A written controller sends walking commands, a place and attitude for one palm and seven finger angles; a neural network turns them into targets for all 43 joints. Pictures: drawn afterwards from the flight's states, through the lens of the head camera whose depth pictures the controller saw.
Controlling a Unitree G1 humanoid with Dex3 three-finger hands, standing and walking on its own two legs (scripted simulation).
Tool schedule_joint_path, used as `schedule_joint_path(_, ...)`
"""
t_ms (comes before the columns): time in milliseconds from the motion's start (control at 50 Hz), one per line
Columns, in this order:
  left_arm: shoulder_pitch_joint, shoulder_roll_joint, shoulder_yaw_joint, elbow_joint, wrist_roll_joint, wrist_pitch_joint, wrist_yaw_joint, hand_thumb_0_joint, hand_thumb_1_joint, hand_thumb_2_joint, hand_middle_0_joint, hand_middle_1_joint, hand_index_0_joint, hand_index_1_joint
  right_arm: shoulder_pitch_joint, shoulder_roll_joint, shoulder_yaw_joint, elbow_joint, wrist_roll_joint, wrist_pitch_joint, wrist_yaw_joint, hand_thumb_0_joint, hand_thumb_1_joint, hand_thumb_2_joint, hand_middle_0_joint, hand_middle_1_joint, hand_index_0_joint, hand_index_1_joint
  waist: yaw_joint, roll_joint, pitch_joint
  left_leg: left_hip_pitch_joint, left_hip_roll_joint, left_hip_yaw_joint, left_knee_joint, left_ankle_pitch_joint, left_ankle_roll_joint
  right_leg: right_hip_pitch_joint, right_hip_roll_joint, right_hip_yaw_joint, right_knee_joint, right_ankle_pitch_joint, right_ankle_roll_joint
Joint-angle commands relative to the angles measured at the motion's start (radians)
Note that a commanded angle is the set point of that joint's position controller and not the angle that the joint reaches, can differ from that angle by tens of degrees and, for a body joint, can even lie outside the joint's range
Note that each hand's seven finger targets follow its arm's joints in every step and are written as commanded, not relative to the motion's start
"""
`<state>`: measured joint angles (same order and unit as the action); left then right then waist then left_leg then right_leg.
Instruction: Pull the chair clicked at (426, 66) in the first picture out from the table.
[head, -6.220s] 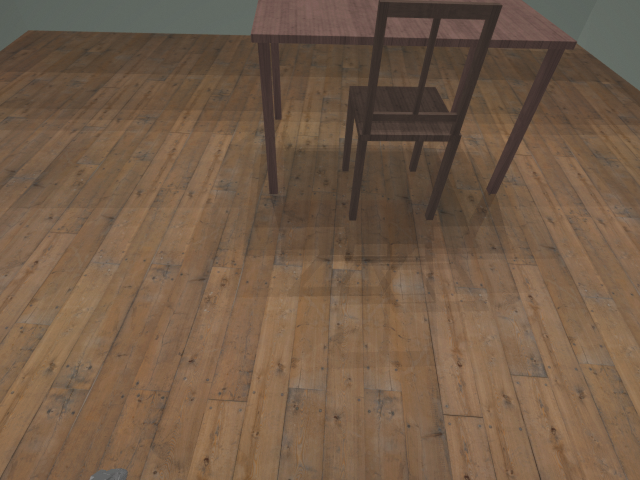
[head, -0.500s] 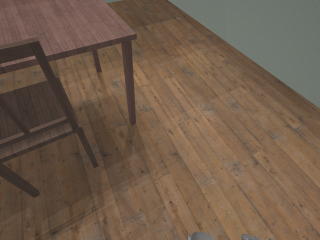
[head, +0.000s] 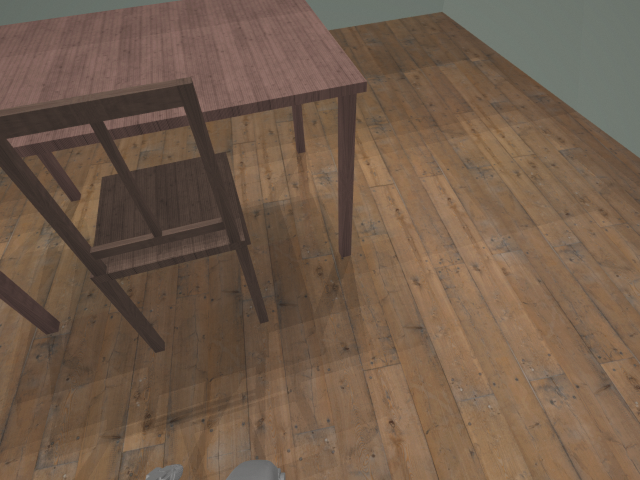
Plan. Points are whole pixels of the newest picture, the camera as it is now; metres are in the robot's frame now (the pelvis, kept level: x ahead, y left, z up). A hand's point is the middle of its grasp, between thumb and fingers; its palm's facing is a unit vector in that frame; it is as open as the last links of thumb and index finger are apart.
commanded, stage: turn to face it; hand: left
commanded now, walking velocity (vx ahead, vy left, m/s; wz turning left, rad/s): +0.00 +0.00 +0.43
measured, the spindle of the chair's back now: (131, 185) +0.68 +0.43 -0.07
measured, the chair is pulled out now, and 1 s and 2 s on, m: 0.00 0.00 0.00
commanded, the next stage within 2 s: take the last steps up to it in 0.46 s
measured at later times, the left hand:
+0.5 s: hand out of the picture +0.01 +0.26 -0.16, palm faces +0.20 -0.95 -0.25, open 7.4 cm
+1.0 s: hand out of the picture -0.08 +0.17 -0.16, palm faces +0.37 -0.91 -0.19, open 7.4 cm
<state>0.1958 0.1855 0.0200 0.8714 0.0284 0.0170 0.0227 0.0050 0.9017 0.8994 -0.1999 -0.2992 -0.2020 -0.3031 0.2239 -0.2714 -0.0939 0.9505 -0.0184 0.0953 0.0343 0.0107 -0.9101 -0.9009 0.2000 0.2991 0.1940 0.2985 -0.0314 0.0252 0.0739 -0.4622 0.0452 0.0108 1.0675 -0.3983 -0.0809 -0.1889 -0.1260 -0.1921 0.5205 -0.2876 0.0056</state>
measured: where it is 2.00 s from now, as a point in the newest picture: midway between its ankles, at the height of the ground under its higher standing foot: (290, 441)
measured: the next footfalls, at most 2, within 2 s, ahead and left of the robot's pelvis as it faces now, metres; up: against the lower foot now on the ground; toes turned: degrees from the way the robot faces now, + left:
left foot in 0.16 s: +0.03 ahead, +0.15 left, +0.00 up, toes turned +10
right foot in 0.64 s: +0.03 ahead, -0.08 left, +0.00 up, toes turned +9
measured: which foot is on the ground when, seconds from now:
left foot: up 0.00-0.14, down 0.16-0.64, up 0.66-1.00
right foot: down 0.00-0.16, up 0.18-0.62, down 0.64-1.00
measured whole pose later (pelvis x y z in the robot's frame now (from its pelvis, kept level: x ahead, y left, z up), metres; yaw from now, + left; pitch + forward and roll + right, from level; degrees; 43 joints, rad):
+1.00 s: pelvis +0.03 +0.03 +0.01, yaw +17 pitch +0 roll +1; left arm 0.45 0.11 0.02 1.09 0.03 -0.06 0.01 0.00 0.90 0.90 -0.20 -0.30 -0.20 -0.30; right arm 0.29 -0.22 -0.07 1.07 -0.03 0.04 0.03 0.01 -0.91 -0.90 0.20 0.30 0.19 0.30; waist 0.03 0.03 0.00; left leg -0.46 0.10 0.02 0.88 -0.24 -0.03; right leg -0.03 -0.04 -0.14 0.30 -0.27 -0.01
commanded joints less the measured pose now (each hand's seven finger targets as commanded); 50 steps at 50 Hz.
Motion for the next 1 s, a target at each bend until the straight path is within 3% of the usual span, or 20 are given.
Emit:
schedule_joint_path(0, 0.058, 0.246, 0.076, -0.043, 0.002, -0.013, 0.011, 0.000, 0.900, 0.900, -0.200, -0.300, -0.200, -0.300, -0.127, -0.032, 0.006, -0.116, 0.005, -0.039, 0.002, 0.000, -0.900, -0.900, 0.200, 0.300, 0.200, 0.300, 0.076, -0.237, -0.045, -0.003, -0.005, 0.071, -0.201, -0.045, 0.004, 0.069, -0.240, 0.124, -0.155, 0.355, -0.113)
schedule_joint_path(60, 0.070, 0.258, 0.083, -0.022, 0.004, -0.010, 0.009, 0.000, 0.900, 0.900, -0.200, -0.300, -0.200, -0.300, -0.097, -0.030, 0.014, -0.110, 0.010, -0.053, -0.005, 0.000, -0.900, -0.900, 0.200, 0.300, 0.200, 0.300, 0.070, -0.261, -0.091, 0.098, -0.021, 0.097, -0.358, -0.042, 0.023, 0.085, -0.253, 0.115, -0.076, 0.463, -0.103)
schedule_joint_path(100, 0.047, 0.248, 0.084, -0.019, -0.009, -0.004, 0.006, 0.000, 0.900, 0.900, -0.200, -0.300, -0.200, -0.300, -0.008, -0.059, 0.010, -0.084, 0.007, -0.066, -0.008, 0.000, -0.900, -0.900, 0.200, 0.300, 0.200, 0.300, 0.018, -0.173, -0.137, 0.274, -0.017, 0.091, -0.600, 0.167, 0.039, 0.019, -0.217, 0.048, 0.057, 0.402, -0.033)
schedule_joint_path(120, 0.059, 0.208, 0.077, -0.031, -0.019, 0.003, 0.002, 0.000, 0.900, 0.900, -0.200, -0.300, -0.200, -0.300, 0.043, -0.139, -0.008, -0.074, 0.002, -0.079, -0.012, 0.000, -0.900, -0.900, 0.200, 0.300, 0.200, 0.300, -0.012, 0.040, -0.187, 0.439, 0.110, -0.074, -0.694, 0.354, 0.087, -0.137, -0.139, 0.005, 0.235, 0.198, 0.030)
schedule_joint_path(140, 0.012, 0.132, 0.053, -0.075, -0.022, 0.007, -0.004, 0.000, 0.900, 0.900, -0.200, -0.300, -0.200, -0.300, 0.099, -0.239, -0.031, -0.072, 0.000, -0.082, -0.021, 0.000, -0.900, -0.900, 0.200, 0.300, 0.200, 0.300, -0.047, 0.326, -0.173, 0.503, 0.351, -0.385, -0.733, 0.749, 0.213, -0.386, -0.011, 0.014, 0.433, -0.352, 0.101)
schedule_joint_path(160, -0.038, 0.151, 0.045, -0.086, -0.014, 0.019, 0.003, 0.000, 0.900, 0.900, -0.200, -0.300, -0.200, -0.300, 0.134, -0.250, -0.029, -0.051, 0.003, -0.072, -0.028, 0.000, -0.900, -0.900, 0.200, 0.300, 0.200, 0.300, -0.060, 0.211, -0.171, 0.444, 0.391, -0.343, -0.709, 0.786, 0.280, -0.356, -0.015, 0.120, 0.537, -0.377, 0.079)
schedule_joint_path(200, -0.050, 0.140, 0.055, -0.046, -0.012, 0.023, 0.002, 0.000, 0.900, 0.900, -0.200, -0.300, -0.200, -0.300, 0.045, -0.182, -0.013, -0.058, -0.004, -0.079, -0.046, 0.000, -0.900, -0.900, 0.200, 0.300, 0.200, 0.300, -0.032, 0.220, -0.123, 0.371, 0.296, -0.274, -0.725, 0.634, 0.271, -0.376, -0.018, 0.159, 0.604, -0.276, 0.075)
schedule_joint_path(280, 0.021, 0.146, 0.057, 0.014, -0.015, 0.021, -0.013, 0.000, 0.900, 0.900, -0.200, -0.300, -0.200, -0.300, -0.045, -0.124, 0.014, -0.081, 0.001, -0.087, -0.052, 0.000, -0.900, -0.900, 0.200, 0.300, 0.200, 0.300, 0.019, 0.142, -0.103, 0.349, 0.189, -0.148, -0.730, 0.636, 0.229, -0.323, 0.012, 0.159, 0.592, -0.121, 0.080)
schedule_joint_path(440, -0.023, 0.120, 0.047, 0.004, -0.017, 0.026, -0.004, 0.000, 0.900, 0.900, -0.200, -0.300, -0.200, -0.300, -0.001, -0.123, 0.013, -0.052, -0.005, -0.075, -0.050, 0.000, -0.900, -0.900, 0.200, 0.300, 0.200, 0.300, -0.003, 0.112, -0.071, 0.327, 0.204, -0.250, -0.780, 0.416, 0.264, -0.258, 0.046, 0.164, 0.368, -0.162, 0.074)
schedule_joint_path(500, -0.004, 0.104, 0.044, 0.009, -0.020, 0.018, 0.000, 0.000, 0.900, 0.900, -0.200, -0.300, -0.200, -0.300, -0.009, -0.119, 0.011, -0.047, -0.008, -0.072, -0.048, 0.000, -0.900, -0.900, 0.200, 0.300, 0.200, 0.300, 0.005, 0.124, -0.081, 0.292, 0.191, -0.280, -0.765, 0.416, 0.261, -0.168, 0.074, 0.154, 0.240, -0.157, 0.061)
schedule_joint_path(560, 0.086, 0.100, 0.040, 0.045, -0.022, -0.002, 0.004, 0.000, 0.900, 0.900, -0.200, -0.300, -0.200, -0.300, -0.028, -0.098, 0.016, -0.035, -0.001, -0.074, -0.045, 0.000, -0.900, -0.900, 0.200, 0.300, 0.200, 0.300, 0.048, 0.096, -0.125, 0.225, 0.144, -0.255, -0.696, 0.359, 0.218, 0.018, 0.091, 0.143, -0.013, 0.006, 0.053)
schedule_joint_path(580, 0.124, 0.114, 0.043, 0.059, -0.018, -0.013, 0.004, 0.000, 0.900, 0.900, -0.200, -0.300, -0.200, -0.300, -0.023, -0.070, 0.020, -0.031, 0.004, -0.075, -0.042, 0.000, -0.900, -0.900, 0.200, 0.300, 0.200, 0.300, 0.067, 0.034, -0.135, 0.143, 0.093, -0.217, -0.646, 0.183, 0.175, 0.136, 0.066, 0.161, -0.145, 0.051, 0.051)
schedule_joint_path(600, 0.149, 0.179, 0.054, 0.066, -0.001, -0.026, 0.008, 0.000, 0.900, 0.900, -0.200, -0.300, -0.200, -0.300, -0.001, -0.004, 0.029, -0.036, 0.012, -0.074, -0.038, 0.000, -0.900, -0.900, 0.200, 0.300, 0.200, 0.300, 0.071, -0.174, -0.124, -0.032, -0.019, -0.110, -0.463, -0.044, 0.112, 0.240, -0.109, 0.370, -0.276, -0.138, -0.006)
schedule_joint_path(620, 0.164, 0.257, 0.067, 0.052, 0.002, -0.024, 0.006, 0.000, 0.900, 0.900, -0.200, -0.300, -0.200, -0.300, -0.042, 0.008, 0.034, -0.073, 0.006, -0.070, -0.034, 0.000, -0.900, -0.900, 0.200, 0.300, 0.200, 0.300, 0.101, -0.337, -0.039, -0.152, -0.090, -0.039, -0.261, -0.170, 0.074, 0.143, -0.300, 0.618, -0.397, -0.339, -0.100)
schedule_joint_path(640, 0.151, 0.248, 0.063, 0.039, -0.005, -0.020, 0.007, 0.000, 0.900, 0.900, -0.200, -0.300, -0.200, -0.300, -0.067, -0.048, 0.015, -0.076, -0.008, -0.064, -0.026, 0.000, -0.900, -0.900, 0.200, 0.300, 0.200, 0.300, 0.097, -0.234, 0.014, -0.154, -0.052, -0.073, -0.120, -0.137, 0.081, 0.008, -0.325, 0.621, -0.450, -0.473, -0.140)
schedule_joint_path(660, 0.117, 0.214, 0.069, 0.043, -0.006, -0.029, 0.012, 0.000, 0.900, 0.900, -0.200, -0.300, -0.200, -0.300, -0.062, -0.047, 0.008, -0.065, -0.013, -0.058, -0.019, 0.000, -0.900, -0.900, 0.200, 0.300, 0.200, 0.300, 0.073, -0.272, 0.054, -0.186, -0.026, -0.084, -0.053, -0.073, 0.085, -0.018, -0.291, 0.601, -0.469, -0.474, -0.130)
schedule_joint_path(700, 0.081, 0.151, 0.047, 0.053, -0.010, -0.053, 0.004, 0.000, 0.900, 0.900, -0.200, -0.300, -0.200, -0.300, 0.000, -0.035, 0.005, -0.009, -0.017, -0.063, -0.009, 0.000, -0.900, -0.900, 0.200, 0.300, 0.200, 0.300, 0.026, -0.159, 0.090, -0.161, -0.002, -0.067, 0.019, 0.069, 0.079, -0.039, -0.205, 0.458, -0.430, -0.330, -0.092)
schedule_joint_path(760, 0.126, 0.120, 0.039, 0.075, -0.012, -0.073, -0.002, 0.000, 0.900, 0.900, -0.200, -0.300, -0.200, -0.300, 0.055, 0.005, 0.008, 0.026, -0.013, -0.068, -0.003, 0.000, -0.900, -0.900, 0.200, 0.300, 0.200, 0.300, 0.022, -0.124, 0.051, -0.137, 0.004, -0.023, 0.034, 0.179, 0.060, 0.007, -0.142, 0.296, -0.406, -0.158, -0.073)
schedule_joint_path(900, 0.276, 0.095, 0.035, 0.165, -0.001, -0.091, -0.002, 0.000, 0.900, 0.900, -0.200, -0.300, -0.200, -0.300, -0.051, 0.020, 0.017, 0.004, -0.010, -0.090, -0.002, 0.000, -0.900, -0.900, 0.200, 0.300, 0.200, 0.300, 0.075, -0.160, 0.065, -0.199, 0.056, 0.012, -0.149, 0.174, 0.051, 0.138, -0.180, 0.296, -0.407, -0.068, -0.131)
schedule_joint_path(980, 0.299, 0.109, 0.040, 0.203, 0.005, -0.088, -0.004, 0.000, 0.900, 0.900, -0.200, -0.300, -0.200, -0.300, -0.102, 0.047, 0.032, -0.005, -0.005, -0.108, 0.001, 0.000, -0.900, -0.900, 0.200, 0.300, 0.200, 0.300, 0.085, -0.183, 0.070, -0.100, 0.046, 0.058, -0.334, 0.104, 0.071, 0.119, -0.186, 0.267, -0.368, 0.015, -0.149)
